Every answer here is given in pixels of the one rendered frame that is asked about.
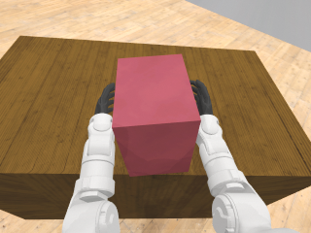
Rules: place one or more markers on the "pedestal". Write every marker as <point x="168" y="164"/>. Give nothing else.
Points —
<point x="49" y="89"/>

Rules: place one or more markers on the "right robot upper arm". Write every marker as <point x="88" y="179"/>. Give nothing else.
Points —
<point x="234" y="212"/>

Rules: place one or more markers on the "right robot hand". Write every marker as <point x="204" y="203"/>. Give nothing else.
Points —
<point x="203" y="101"/>

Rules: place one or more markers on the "left robot hand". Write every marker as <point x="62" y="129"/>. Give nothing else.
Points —
<point x="103" y="102"/>

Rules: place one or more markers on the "left robot forearm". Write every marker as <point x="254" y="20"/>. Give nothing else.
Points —
<point x="96" y="178"/>

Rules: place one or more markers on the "left robot upper arm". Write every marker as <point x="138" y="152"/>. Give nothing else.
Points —
<point x="92" y="217"/>

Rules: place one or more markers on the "right robot forearm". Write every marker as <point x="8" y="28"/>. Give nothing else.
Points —
<point x="222" y="172"/>

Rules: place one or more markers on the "carton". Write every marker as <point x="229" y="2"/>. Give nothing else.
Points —
<point x="155" y="116"/>

